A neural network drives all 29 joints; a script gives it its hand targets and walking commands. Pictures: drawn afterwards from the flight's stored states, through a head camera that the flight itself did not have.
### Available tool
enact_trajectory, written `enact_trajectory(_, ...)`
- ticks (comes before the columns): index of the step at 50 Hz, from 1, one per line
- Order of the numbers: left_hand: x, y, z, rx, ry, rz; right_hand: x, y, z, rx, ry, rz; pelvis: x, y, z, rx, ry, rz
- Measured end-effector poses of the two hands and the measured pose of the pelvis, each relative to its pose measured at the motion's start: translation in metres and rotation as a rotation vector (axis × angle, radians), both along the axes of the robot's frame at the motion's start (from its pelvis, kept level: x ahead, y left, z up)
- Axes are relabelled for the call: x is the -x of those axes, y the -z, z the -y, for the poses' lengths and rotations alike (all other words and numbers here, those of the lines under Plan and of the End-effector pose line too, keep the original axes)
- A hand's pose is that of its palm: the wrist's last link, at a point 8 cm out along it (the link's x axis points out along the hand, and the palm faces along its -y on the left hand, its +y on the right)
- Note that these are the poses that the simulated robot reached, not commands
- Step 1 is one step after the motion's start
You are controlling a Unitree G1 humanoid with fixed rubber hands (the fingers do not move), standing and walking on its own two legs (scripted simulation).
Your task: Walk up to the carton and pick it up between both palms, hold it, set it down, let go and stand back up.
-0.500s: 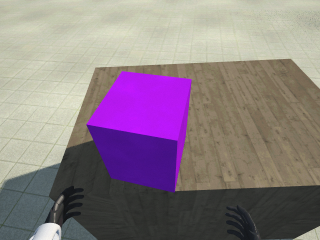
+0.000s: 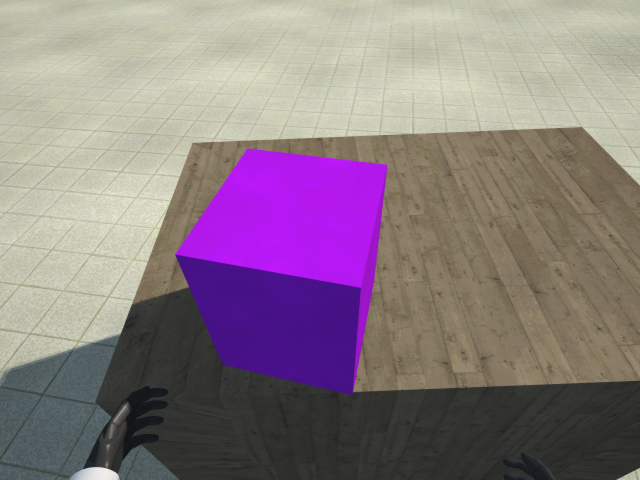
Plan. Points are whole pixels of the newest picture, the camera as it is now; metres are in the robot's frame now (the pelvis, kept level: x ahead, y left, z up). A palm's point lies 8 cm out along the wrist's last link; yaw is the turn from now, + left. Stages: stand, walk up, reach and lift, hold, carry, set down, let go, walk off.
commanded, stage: stand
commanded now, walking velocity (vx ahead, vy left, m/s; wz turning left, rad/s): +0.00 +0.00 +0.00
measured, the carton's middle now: (299, 271) +0.40 +0.02 +0.05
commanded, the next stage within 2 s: none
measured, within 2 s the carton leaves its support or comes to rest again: neither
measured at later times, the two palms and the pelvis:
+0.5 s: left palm (110, 459) +0.19 +0.25 -0.02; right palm out of the picture +0.11 -0.27 -0.09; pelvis +0.00 +0.00 +0.00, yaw +0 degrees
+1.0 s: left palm (110, 459) +0.19 +0.25 -0.02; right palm out of the picture +0.11 -0.27 -0.09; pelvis +0.00 +0.00 +0.00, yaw +0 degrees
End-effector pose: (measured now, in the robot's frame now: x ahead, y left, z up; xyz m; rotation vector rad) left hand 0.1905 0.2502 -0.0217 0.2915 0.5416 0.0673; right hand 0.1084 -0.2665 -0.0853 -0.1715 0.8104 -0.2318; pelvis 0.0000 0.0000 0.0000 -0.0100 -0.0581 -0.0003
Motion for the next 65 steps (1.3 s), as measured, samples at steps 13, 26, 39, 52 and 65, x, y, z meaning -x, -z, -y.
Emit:
enact_trajectory(13,0.0008,0.0011,0.0002,-0.007,0.003,0.015,-0.0067,0.0030,0.0005,-0.006,-0.004,-0.013,-0.0080,0.0015,0.0001,0.000,0.000,-0.004)
enact_trajectory(26,0.0013,0.0018,0.0005,-0.009,-0.001,0.022,-0.0021,0.0028,0.0001,-0.007,-0.003,-0.009,-0.0028,0.0020,-0.0002,0.000,0.000,0.006)
enact_trajectory(39,0.0013,0.0019,0.0005,-0.009,-0.001,0.021,-0.0021,0.0028,0.0002,-0.006,-0.003,-0.009,-0.0027,0.0020,-0.0002,0.000,0.000,0.006)
enact_trajectory(52,0.0014,0.0020,0.0005,-0.009,-0.002,0.022,-0.0014,0.0025,0.0006,-0.005,-0.004,-0.008,-0.0018,0.0020,-0.0001,0.000,0.000,0.007)
enact_trajectory(65,0.0015,0.0021,0.0008,-0.011,-0.005,0.021,-0.0004,0.0026,0.0012,-0.006,-0.004,-0.007,-0.0006,0.0019,0.0006,-0.001,-0.001,0.008)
